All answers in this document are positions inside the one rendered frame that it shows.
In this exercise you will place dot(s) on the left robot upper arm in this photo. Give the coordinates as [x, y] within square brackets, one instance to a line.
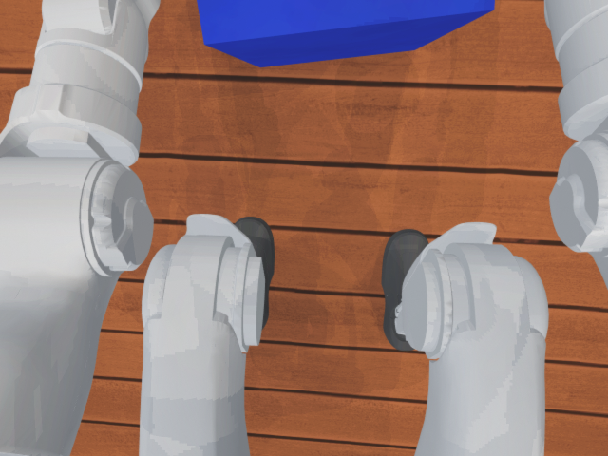
[68, 228]

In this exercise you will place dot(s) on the left robot thigh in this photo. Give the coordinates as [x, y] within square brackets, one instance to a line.
[193, 369]

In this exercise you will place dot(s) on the right robot upper arm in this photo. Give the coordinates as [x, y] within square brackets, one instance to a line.
[579, 199]

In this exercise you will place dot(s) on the robot right forearm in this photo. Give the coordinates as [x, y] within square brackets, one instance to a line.
[579, 30]

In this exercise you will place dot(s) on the carton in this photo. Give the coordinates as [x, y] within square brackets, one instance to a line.
[269, 33]

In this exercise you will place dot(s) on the robot left forearm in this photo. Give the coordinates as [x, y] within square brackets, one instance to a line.
[84, 89]

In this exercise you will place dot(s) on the right robot shin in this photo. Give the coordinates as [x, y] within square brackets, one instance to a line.
[477, 232]

